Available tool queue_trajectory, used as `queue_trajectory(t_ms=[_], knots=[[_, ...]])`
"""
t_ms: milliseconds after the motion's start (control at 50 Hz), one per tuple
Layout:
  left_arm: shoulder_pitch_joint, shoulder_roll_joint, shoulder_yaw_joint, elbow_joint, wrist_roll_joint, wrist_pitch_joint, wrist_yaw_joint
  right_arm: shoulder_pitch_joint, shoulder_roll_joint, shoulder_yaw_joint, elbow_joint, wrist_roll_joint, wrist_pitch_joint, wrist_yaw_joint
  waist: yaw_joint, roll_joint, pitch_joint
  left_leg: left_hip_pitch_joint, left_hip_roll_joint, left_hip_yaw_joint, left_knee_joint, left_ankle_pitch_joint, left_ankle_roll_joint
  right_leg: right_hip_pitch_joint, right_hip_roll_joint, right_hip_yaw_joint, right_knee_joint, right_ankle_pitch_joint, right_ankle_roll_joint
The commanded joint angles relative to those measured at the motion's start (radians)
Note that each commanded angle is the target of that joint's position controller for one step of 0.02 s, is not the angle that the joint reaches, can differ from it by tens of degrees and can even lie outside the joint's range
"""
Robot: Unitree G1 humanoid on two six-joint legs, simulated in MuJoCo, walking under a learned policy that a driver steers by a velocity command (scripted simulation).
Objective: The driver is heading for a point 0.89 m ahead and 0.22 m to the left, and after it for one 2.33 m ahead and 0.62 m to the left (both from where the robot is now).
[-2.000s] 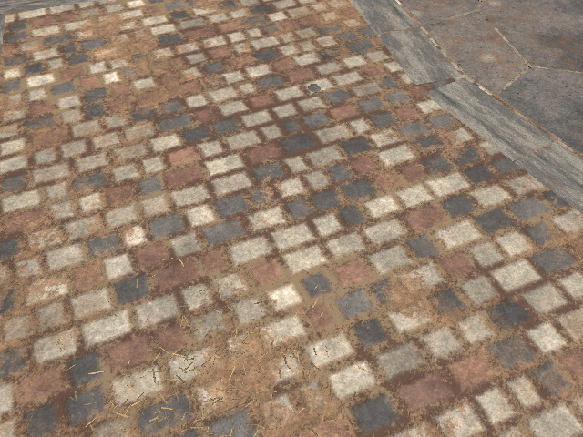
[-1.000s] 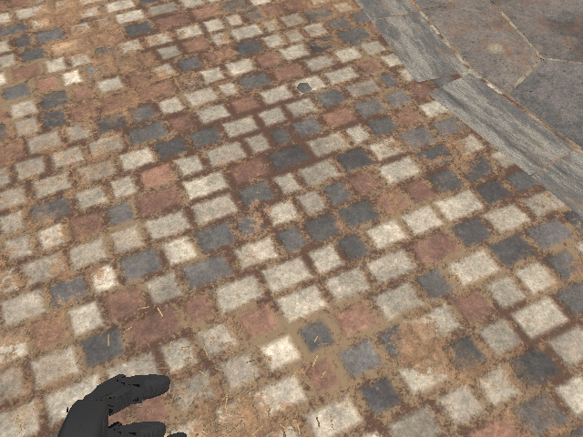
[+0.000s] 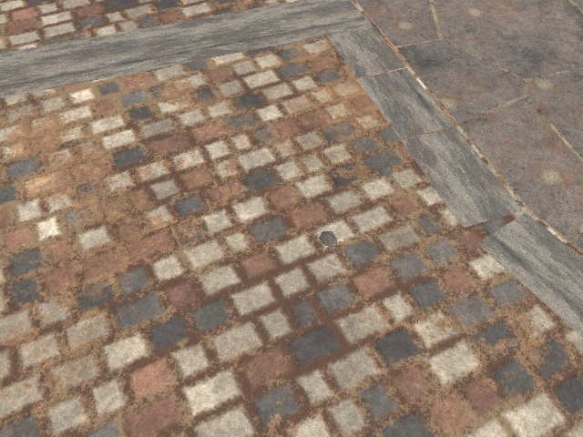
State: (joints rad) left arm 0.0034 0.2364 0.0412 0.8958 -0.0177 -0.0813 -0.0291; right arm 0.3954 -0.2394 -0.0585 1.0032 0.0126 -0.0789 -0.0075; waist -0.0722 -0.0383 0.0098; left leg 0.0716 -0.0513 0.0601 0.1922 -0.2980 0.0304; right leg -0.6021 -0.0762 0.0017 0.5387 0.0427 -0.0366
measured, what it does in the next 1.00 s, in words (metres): walks ahead: right foot, then left foot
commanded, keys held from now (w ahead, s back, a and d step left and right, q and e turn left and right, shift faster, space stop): w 0.58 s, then w+q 0.42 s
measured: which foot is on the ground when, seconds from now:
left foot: down 0.00-0.08, up 0.10-0.60, down 0.62-1.00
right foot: up 0.00-0.06, down 0.08-0.64, up 0.66-1.00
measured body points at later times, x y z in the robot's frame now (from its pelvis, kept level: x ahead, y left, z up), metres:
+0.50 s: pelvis +0.28 -0.03 +0.01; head +0.30 -0.03 +0.46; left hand +0.25 +0.24 -0.13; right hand +0.47 -0.27 -0.10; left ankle +0.47 +0.13 -0.69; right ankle +0.19 -0.13 -0.74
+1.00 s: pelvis +0.56 +0.02 +0.01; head +0.58 +0.04 +0.46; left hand +0.74 +0.30 -0.09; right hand +0.60 -0.25 -0.12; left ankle +0.49 +0.11 -0.74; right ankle +0.77 -0.12 -0.69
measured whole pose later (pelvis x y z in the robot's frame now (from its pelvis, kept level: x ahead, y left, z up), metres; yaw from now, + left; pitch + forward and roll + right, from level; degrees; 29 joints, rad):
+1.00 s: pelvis +0.56 +0.02 +0.01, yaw +9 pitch +2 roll +0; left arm 0.00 0.27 0.06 0.86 -0.01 -0.10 0.00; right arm 0.37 -0.25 -0.07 0.92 0.02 -0.07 -0.01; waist -0.08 -0.03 0.01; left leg -0.10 -0.08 -0.09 0.29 -0.22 0.06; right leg -0.61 -0.07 0.09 0.55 0.05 0.03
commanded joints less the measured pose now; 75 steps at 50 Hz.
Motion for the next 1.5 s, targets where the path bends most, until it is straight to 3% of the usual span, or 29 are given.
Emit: queue_trajectory(t_ms=[20,60,80,100,120,140,180,260,400,500,560,600,620,640,660,680,700,740,820,960,1040,1100,1120,1140,1160,1180,1240,1300,1500], knots=[[-0.068,0.105,0.024,-0.078,-0.004,-0.024,-0.013,0.017,-0.174,-0.041,-0.020,0.005,0.009,-0.010,0.047,0.118,0.052,0.033,0.322,-0.122,0.048,0.522,0.135,0.008,0.017,-0.010,-0.037,-0.093,-0.036],[0.161,0.170,0.062,-0.009,-0.001,-0.026,-0.008,-0.018,-0.163,-0.035,-0.031,0.002,0.020,-0.011,0.164,0.122,-0.086,-0.019,0.256,-0.067,0.310,0.789,0.096,0.338,0.081,-0.063,-0.056,-0.100,-0.080],[0.351,0.239,0.085,0.036,0.010,-0.024,0.001,-0.011,-0.134,-0.019,-0.054,-0.012,0.021,-0.011,0.225,0.044,-0.228,-0.219,0.198,-0.027,0.599,0.585,0.060,0.652,-0.062,0.100,-0.021,-0.089,-0.142],[0.451,0.316,0.103,0.064,0.012,-0.016,0.002,0.111,-0.003,0.019,-0.059,-0.015,-0.001,0.003,0.171,-0.213,-0.363,-0.641,0.005,-0.026,0.984,-0.022,-0.018,1.013,-0.298,0.580,-0.116,-0.282,-0.313],[0.435,0.226,0.074,0.061,0.003,-0.015,0.001,0.058,-0.071,0.006,-0.051,0.005,-0.028,0.007,0.197,-0.171,-0.371,-0.764,0.011,-0.176,1.124,-0.276,-0.002,1.012,-0.303,0.723,-0.231,-0.381,-0.300],[0.341,0.182,0.060,0.044,0.000,-0.019,0.004,-0.035,-0.138,-0.013,-0.084,0.033,-0.046,0.010,0.182,-0.134,-0.222,-0.846,0.069,-0.173,1.159,-0.215,0.018,0.887,-0.275,0.575,-0.245,-0.366,-0.251],[0.195,0.119,0.040,0.012,0.016,-0.024,0.002,-0.127,-0.142,-0.022,-0.102,0.020,-0.047,-0.003,0.122,-0.011,-0.074,-0.777,0.162,-0.129,1.049,-0.054,0.022,0.596,-0.204,0.357,-0.301,-0.201,-0.206],[0.201,0.117,0.035,0.038,0.022,-0.034,0.004,-0.090,-0.074,-0.023,-0.099,0.005,-0.003,-0.010,0.056,-0.033,-0.020,-0.665,0.211,-0.122,0.902,0.037,0.003,0.412,-0.153,0.207,-0.401,-0.090,-0.209],[0.305,0.157,0.041,0.072,0.010,-0.023,0.035,-0.334,-0.056,-0.015,-0.173,-0.002,-0.006,0.003,0.114,-0.014,0.041,-0.715,0.175,-0.072,0.491,0.383,-0.029,0.455,-0.101,0.063,-0.438,-0.018,-0.165],[0.397,0.168,0.046,0.116,0.000,-0.003,0.038,-0.469,-0.061,-0.004,-0.221,0.009,-0.014,0.030,0.155,-0.014,0.080,-0.739,0.145,-0.063,0.353,0.355,-0.010,0.606,-0.157,0.063,-0.386,-0.017,-0.158],[0.387,0.187,0.056,0.121,-0.002,0.013,0.043,-0.444,-0.095,-0.012,-0.230,0.011,-0.022,0.044,0.114,-0.035,0.057,-0.674,0.122,-0.055,0.314,0.248,0.029,0.685,-0.195,0.072,-0.303,0.124,-0.133],[0.336,0.188,0.055,0.107,-0.001,0.024,0.045,-0.241,-0.152,-0.044,-0.171,0.007,-0.023,0.041,0.000,-0.041,-0.067,-0.390,0.056,0.004,0.289,0.236,0.072,0.664,-0.142,0.008,-0.074,0.416,-0.095],[0.339,0.158,0.043,0.090,0.011,0.025,0.047,-0.062,-0.211,-0.067,-0.121,0.000,-0.019,0.035,-0.061,0.012,-0.198,-0.108,0.126,-0.080,0.327,0.261,0.118,0.520,-0.089,-0.043,0.173,0.315,-0.060],[0.450,0.049,0.009,0.071,0.025,0.005,0.036,0.053,-0.315,-0.092,-0.095,-0.010,-0.012,0.033,-0.026,0.253,-0.337,0.279,0.367,-0.541,0.269,0.127,0.288,0.110,0.074,-0.078,0.570,-0.095,0.017],[0.425,0.064,0.008,0.079,0.018,-0.025,0.028,0.057,-0.249,-0.069,-0.093,0.001,-0.009,0.038,-0.031,0.295,-0.384,0.345,0.421,-0.815,0.108,0.021,0.329,-0.065,0.127,0.047,0.731,-0.599,0.020],[0.334,0.145,0.028,0.051,-0.011,-0.049,0.019,-0.028,-0.194,-0.051,-0.112,0.005,-0.012,0.039,-0.024,0.237,-0.250,0.246,0.385,-0.705,0.099,-0.021,0.276,-0.167,0.061,0.089,0.800,-0.560,-0.004],[0.261,0.153,0.028,0.032,-0.021,-0.061,0.021,-0.110,-0.164,-0.042,-0.140,-0.001,-0.014,0.037,-0.006,0.158,-0.154,0.102,0.343,-0.574,0.084,0.045,0.248,-0.167,0.014,0.073,0.767,-0.468,-0.016],[0.231,0.147,0.041,0.027,0.006,-0.054,0.034,-0.197,-0.113,-0.025,-0.160,-0.019,-0.018,0.039,0.058,0.089,-0.059,-0.143,0.277,-0.421,0.031,0.211,0.221,-0.056,-0.046,0.069,0.616,-0.355,-0.012],[0.192,0.107,0.042,-0.005,0.025,-0.020,0.048,-0.159,-0.158,-0.037,-0.157,-0.006,-0.020,0.021,0.087,0.104,-0.021,-0.274,0.240,-0.346,-0.037,0.255,0.240,0.002,-0.038,0.054,0.408,-0.263,0.038],[-0.060,0.088,0.030,-0.093,0.011,-0.028,0.031,-0.044,-0.178,-0.047,-0.133,0.007,-0.006,-0.010,0.013,0.122,0.029,-0.317,0.191,-0.302,-0.020,0.175,0.179,0.079,0.039,0.051,0.015,0.053,0.072],[-0.100,0.128,0.035,-0.125,0.003,-0.044,0.018,-0.018,-0.180,-0.053,-0.129,0.014,0.008,-0.018,0.015,0.127,0.024,-0.225,0.226,-0.384,0.072,0.148,0.162,0.124,0.046,0.082,-0.076,-0.007,0.062],[0.053,0.180,0.058,-0.091,0.005,-0.059,0.020,-0.041,-0.158,-0.050,-0.152,0.007,0.020,-0.021,0.099,0.149,-0.045,-0.224,0.185,-0.409,0.231,0.241,0.126,0.348,0.053,0.058,-0.131,-0.112,0.019],[0.201,0.225,0.075,-0.067,0.021,-0.065,0.025,-0.059,-0.109,-0.032,-0.176,-0.001,0.018,-0.016,0.167,0.096,-0.165,-0.319,0.120,-0.353,0.454,0.217,0.094,0.583,-0.052,0.143,-0.100,-0.136,-0.035],[0.339,0.317,0.098,-0.051,0.032,-0.057,0.032,0.031,-0.041,-0.013,-0.203,0.002,0.007,-0.014,0.160,-0.138,-0.314,-0.619,-0.018,-0.208,0.793,-0.076,0.019,0.944,-0.280,0.469,-0.120,-0.201,-0.152],[0.369,0.294,0.093,-0.028,0.017,-0.043,0.024,0.083,-0.069,-0.011,-0.219,0.026,-0.002,-0.013,0.138,-0.318,-0.353,-0.835,0.000,-0.196,1.000,-0.325,0.009,1.011,-0.384,0.776,-0.221,-0.409,-0.231],[0.301,0.193,0.067,-0.058,0.013,-0.042,0.022,0.025,-0.166,-0.034,-0.210,0.033,0.000,-0.015,0.149,-0.162,-0.215,-0.890,0.063,-0.230,1.085,-0.249,0.009,0.888,-0.333,0.661,-0.244,-0.493,-0.187],[0.159,0.108,0.038,-0.069,0.026,-0.031,0.021,-0.088,-0.149,-0.047,-0.238,0.013,0.020,-0.012,0.099,-0.067,-0.022,-0.805,0.161,-0.185,0.997,-0.050,0.003,0.558,-0.209,0.306,-0.317,-0.269,-0.115],[0.163,0.131,0.048,-0.050,0.028,-0.039,0.024,-0.102,-0.095,-0.040,-0.270,0.017,0.039,-0.001,0.082,-0.068,-0.003,-0.770,0.190,-0.159,0.943,0.028,-0.008,0.486,-0.188,0.162,-0.382,-0.134,-0.133],[0.207,0.222,0.069,-0.035,0.003,0.004,0.057,-0.316,-0.081,-0.027,-0.394,0.001,0.046,0.055,0.118,-0.042,0.012,-0.643,0.118,-0.021,0.461,0.316,-0.004,0.557,-0.170,-0.158,-0.280,0.339,-0.089]])
Keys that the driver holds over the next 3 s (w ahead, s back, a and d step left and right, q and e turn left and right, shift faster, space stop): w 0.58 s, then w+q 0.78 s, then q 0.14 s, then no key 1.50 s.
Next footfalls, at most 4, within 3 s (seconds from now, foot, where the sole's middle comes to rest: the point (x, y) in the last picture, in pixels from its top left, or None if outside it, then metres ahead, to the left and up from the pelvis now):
0.08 right None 0.23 -0.13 -0.77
0.62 left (237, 418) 0.53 0.11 -0.77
1.12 right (309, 302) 0.82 -0.08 -0.77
1.60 left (182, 268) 0.95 0.26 -0.77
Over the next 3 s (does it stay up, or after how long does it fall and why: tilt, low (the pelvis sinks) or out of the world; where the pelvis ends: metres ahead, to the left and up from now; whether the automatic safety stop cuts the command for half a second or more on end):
stays up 0.97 0.12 0.00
